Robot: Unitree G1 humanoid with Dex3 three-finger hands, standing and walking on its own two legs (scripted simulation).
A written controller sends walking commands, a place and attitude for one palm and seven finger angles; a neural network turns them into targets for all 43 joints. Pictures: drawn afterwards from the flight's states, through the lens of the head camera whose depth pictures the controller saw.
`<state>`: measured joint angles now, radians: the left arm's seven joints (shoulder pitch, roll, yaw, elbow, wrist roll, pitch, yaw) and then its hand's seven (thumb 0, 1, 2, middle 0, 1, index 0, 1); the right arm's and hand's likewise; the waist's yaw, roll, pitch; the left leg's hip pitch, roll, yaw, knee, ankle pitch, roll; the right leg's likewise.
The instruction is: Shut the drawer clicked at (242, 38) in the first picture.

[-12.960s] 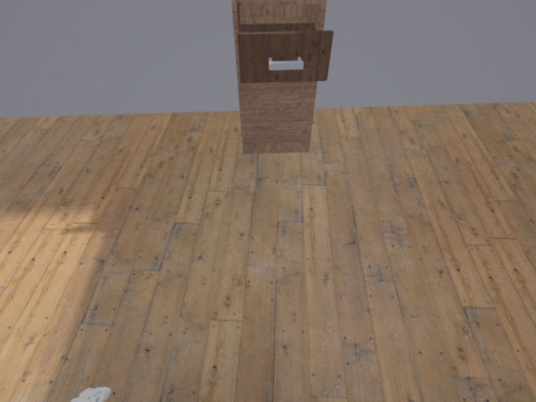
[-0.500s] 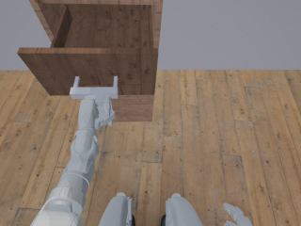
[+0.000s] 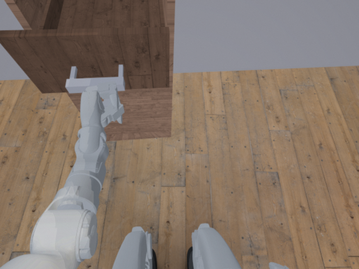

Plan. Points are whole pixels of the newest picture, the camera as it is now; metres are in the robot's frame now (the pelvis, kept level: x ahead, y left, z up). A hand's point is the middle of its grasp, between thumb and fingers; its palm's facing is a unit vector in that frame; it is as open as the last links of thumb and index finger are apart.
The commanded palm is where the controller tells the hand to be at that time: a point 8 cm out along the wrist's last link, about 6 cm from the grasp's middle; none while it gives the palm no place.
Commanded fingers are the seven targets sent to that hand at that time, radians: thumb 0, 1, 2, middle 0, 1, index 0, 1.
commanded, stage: push the drawer shut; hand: left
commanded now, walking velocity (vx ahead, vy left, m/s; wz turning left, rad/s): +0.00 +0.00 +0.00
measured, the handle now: (97, 77) +0.55 +0.16 +0.04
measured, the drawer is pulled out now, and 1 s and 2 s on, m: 0.14 0.02 0.00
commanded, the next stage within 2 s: pull the fist back off the drawer in 1.50 s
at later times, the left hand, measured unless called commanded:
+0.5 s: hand (120, 86) +0.52 +0.11 +0.03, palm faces +0.03 -1.00 -0.05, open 3.4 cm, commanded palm +0.51 +0.15 +0.04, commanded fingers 0.00 0.90 0.90 -1.40 -1.60 -1.40 -1.60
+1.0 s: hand (121, 65) +0.59 +0.11 +0.03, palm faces +0.04 -1.00 -0.04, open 3.4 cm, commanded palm +0.58 +0.15 +0.04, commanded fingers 0.00 0.90 0.90 -1.40 -1.60 -1.40 -1.60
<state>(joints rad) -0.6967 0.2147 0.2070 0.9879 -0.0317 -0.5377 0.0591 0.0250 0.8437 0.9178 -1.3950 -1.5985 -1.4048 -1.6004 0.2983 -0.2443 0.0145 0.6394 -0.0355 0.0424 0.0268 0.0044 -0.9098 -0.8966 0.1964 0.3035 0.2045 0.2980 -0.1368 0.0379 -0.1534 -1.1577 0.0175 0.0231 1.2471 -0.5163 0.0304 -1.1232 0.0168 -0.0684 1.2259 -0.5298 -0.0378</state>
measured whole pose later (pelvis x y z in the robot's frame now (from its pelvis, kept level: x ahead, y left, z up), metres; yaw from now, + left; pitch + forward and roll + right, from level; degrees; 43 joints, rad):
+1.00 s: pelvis +0.00 +0.00 -0.02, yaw -2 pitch +32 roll -5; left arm -1.18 0.51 0.38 1.32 0.07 -0.43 0.02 0.06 0.84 0.92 -1.39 -1.60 -1.40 -1.60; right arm 0.38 -0.26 0.06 0.63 -0.08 0.07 0.05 0.00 -0.91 -0.90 0.20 0.30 0.20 0.30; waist -0.28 0.07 -0.13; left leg -1.38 0.05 -0.01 1.35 -0.53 0.03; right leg -1.32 0.05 -0.10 1.28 -0.52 -0.04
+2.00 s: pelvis -0.03 +0.02 -0.04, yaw -4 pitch +35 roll -8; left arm -1.40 0.65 0.34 1.35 0.13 -0.28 0.01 0.03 0.64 0.90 -1.39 -1.60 -1.40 -1.60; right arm 0.44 -0.24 0.12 0.63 -0.09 0.02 0.06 0.00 -0.91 -0.90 0.20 0.30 0.21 0.30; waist -0.35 0.07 -0.10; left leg -1.53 0.04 -0.04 1.42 -0.50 0.05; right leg -1.44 0.05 -0.13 1.30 -0.48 -0.02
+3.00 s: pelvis +0.05 +0.01 +0.08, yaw +0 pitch +10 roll -1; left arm -0.16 0.26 0.09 0.34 -0.11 -0.20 -0.02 0.01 0.90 0.90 -1.39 -1.60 -1.41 -1.60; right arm 0.23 -0.25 0.01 0.53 0.05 0.10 -0.02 0.01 -0.91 -0.90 0.19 0.30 0.20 0.30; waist -0.03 0.04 -0.11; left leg -0.56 0.00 0.03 0.81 -0.42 0.03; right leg -0.53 0.03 -0.03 0.77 -0.42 -0.02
